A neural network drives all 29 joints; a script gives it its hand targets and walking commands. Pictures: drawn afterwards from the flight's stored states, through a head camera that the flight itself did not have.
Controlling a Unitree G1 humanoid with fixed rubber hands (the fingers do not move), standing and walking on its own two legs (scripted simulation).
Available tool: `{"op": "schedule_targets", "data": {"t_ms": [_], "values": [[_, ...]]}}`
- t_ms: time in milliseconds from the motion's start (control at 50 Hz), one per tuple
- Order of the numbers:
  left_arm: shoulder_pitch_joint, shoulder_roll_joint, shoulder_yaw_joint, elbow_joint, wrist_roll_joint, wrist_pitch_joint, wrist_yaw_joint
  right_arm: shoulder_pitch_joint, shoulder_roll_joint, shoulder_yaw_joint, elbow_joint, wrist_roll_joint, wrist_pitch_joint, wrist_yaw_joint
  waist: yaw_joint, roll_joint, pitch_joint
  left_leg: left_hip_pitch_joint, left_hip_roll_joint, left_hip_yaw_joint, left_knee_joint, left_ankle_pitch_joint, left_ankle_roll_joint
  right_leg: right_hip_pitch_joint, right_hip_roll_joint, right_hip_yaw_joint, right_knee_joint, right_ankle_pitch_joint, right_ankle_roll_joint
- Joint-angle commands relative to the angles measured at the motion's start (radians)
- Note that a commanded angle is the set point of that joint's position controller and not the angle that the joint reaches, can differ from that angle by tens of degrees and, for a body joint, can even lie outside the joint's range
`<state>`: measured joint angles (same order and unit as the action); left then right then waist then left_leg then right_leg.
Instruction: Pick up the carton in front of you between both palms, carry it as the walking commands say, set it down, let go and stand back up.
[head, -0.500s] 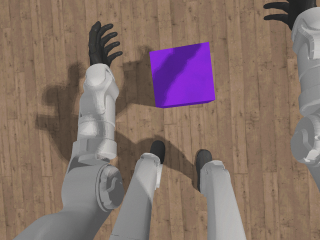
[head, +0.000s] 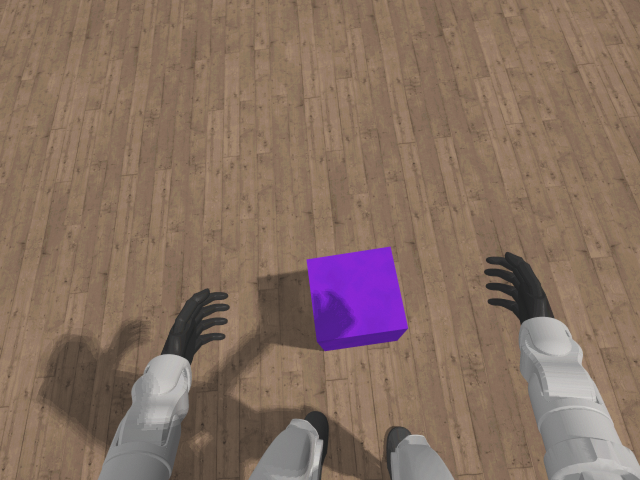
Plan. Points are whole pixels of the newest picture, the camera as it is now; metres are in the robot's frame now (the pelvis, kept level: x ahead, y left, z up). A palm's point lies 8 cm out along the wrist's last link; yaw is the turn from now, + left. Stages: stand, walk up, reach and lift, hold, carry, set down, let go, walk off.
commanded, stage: let go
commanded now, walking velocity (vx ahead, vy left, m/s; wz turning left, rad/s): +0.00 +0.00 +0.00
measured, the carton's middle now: (355, 303) +0.44 +0.02 -0.61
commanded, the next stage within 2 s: stand in 0.86 s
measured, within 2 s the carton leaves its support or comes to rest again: neither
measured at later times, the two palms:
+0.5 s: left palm (155, 406) +0.19 +0.23 -0.03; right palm (607, 442) +0.20 -0.24 -0.03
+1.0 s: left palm (124, 418) +0.18 +0.27 -0.04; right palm (632, 472) +0.18 -0.26 -0.04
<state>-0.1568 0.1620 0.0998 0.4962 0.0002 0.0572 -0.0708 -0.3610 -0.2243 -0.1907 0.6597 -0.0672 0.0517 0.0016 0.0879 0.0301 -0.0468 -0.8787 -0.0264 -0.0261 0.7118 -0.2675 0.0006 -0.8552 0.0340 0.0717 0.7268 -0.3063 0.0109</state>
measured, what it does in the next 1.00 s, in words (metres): stands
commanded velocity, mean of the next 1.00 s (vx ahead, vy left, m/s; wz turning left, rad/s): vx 0.00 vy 0.00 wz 0.00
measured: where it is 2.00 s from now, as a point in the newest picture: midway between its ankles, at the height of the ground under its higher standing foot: (356, 479)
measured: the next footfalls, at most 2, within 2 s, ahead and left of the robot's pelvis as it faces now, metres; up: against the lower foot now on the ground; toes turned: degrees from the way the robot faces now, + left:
none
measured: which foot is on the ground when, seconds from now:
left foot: down 0.00-1.00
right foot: down 0.00-1.00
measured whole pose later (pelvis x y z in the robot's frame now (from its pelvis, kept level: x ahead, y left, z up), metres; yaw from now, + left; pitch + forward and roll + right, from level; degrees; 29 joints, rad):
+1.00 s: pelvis +0.03 +0.00 +0.03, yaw +1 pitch -1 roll +0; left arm 0.19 0.29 0.04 0.56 0.04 0.08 0.01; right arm 0.22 -0.28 -0.04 0.61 -0.04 0.04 0.00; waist 0.01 -0.02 0.02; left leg -0.23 -0.03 -0.06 0.55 -0.30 0.01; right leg -0.18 0.02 0.05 0.53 -0.33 0.00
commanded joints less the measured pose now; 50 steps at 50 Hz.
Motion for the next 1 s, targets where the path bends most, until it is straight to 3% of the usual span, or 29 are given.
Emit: {"op": "schedule_targets", "data": {"t_ms": [0,100,300,480,580,620,640,700,840,860,920,980], "values": [[0.094,0.080,-0.019,-0.121,-0.022,-0.035,0.004,0.048,-0.091,-0.001,-0.103,0.014,-0.042,0.004,-0.016,-0.019,-0.475,0.553,0.009,-0.008,-0.059,0.409,-0.051,0.247,0.026,-0.055,-0.106,0.205,-0.008],[0.251,0.098,-0.048,-0.178,-0.034,-0.051,0.012,0.223,-0.093,0.023,-0.153,0.029,-0.068,0.011,-0.021,0.001,-0.361,0.665,0.007,-0.019,-0.128,0.462,-0.057,0.375,0.025,-0.057,-0.182,0.225,-0.012],[0.350,0.138,-0.054,-0.176,-0.029,-0.036,-0.001,0.474,-0.069,0.086,-0.242,0.047,-0.046,0.033,-0.076,-0.067,-0.102,0.737,-0.017,0.004,-0.279,0.317,-0.037,0.655,0.009,-0.054,-0.319,0.281,0.009],[0.364,0.147,-0.029,-0.144,0.010,0.026,0.004,0.533,-0.068,0.126,-0.314,0.067,0.022,0.071,-0.071,-0.015,0.053,0.791,-0.024,0.013,-0.328,0.245,-0.025,0.723,0.003,-0.054,-0.370,0.242,0.005],[0.349,0.147,-0.020,-0.146,0.022,0.059,0.002,0.521,-0.072,0.129,-0.334,0.065,0.055,0.076,-0.067,-0.015,0.098,0.809,-0.025,0.018,-0.322,0.214,-0.022,0.719,0.001,-0.052,-0.375,0.213,0.004],[0.300,0.181,-0.023,-0.221,0.040,0.113,0.026,0.565,-0.080,0.119,-0.280,0.085,0.029,0.054,-0.080,-0.002,0.045,0.807,-0.054,0.022,-0.286,0.195,-0.030,0.759,-0.004,-0.047,-0.339,0.279,0.008],[0.317,0.171,-0.032,-0.202,0.035,0.127,0.036,0.557,-0.081,0.128,-0.293,0.080,0.026,0.045,-0.086,-0.035,0.056,0.798,-0.049,0.020,-0.281,0.182,-0.025,0.745,-0.002,-0.048,-0.327,0.297,0.013],[0.318,0.157,-0.039,-0.211,0.027,0.149,0.049,0.546,-0.082,0.140,-0.300,0.080,0.031,0.038,-0.083,-0.054,0.068,0.777,-0.049,0.024,-0.275,0.170,-0.021,0.738,-0.007,-0.048,-0.323,0.289,0.013],[0.309,0.146,-0.050,-0.224,0.019,0.172,0.058,0.549,-0.081,0.128,-0.296,0.068,0.047,0.034,-0.088,-0.055,0.092,0.776,-0.041,0.016,-0.287,0.170,-0.018,0.731,-0.001,-0.055,-0.332,0.254,-0.002],[0.285,0.264,-0.017,-0.078,0.029,0.087,0.094,0.541,-0.191,0.104,-0.169,0.019,0.016,0.001,-0.074,-0.147,0.108,0.648,0.045,-0.037,-0.247,0.117,-0.023,0.612,-0.059,-0.003,-0.325,0.073,0.010],[0.283,0.255,-0.019,-0.033,0.050,0.005,0.097,0.556,-0.207,0.099,-0.133,0.013,-0.024,-0.007,-0.098,-0.069,0.090,0.631,0.053,-0.064,-0.266,-0.063,-0.003,0.580,-0.069,0.043,-0.342,-0.127,-0.014],[0.284,0.248,-0.021,0.022,0.044,-0.029,0.081,0.521,-0.203,0.102,-0.106,0.021,-0.044,-0.003,-0.085,-0.006,0.047,0.599,0.073,-0.095,-0.279,-0.036,0.012,0.635,-0.063,0.031,-0.297,-0.020,-0.017]]}}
